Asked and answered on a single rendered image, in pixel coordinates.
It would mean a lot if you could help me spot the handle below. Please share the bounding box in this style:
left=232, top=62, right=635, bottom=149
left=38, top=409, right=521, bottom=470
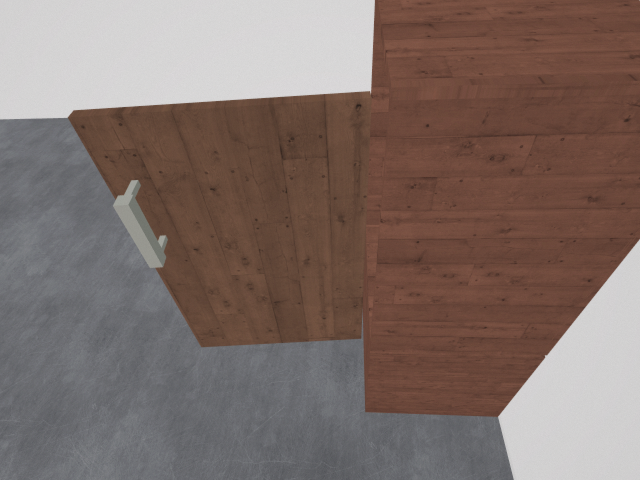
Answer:
left=113, top=180, right=168, bottom=268

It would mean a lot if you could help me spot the cupboard door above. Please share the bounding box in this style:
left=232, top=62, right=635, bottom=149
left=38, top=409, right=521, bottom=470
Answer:
left=68, top=91, right=372, bottom=347

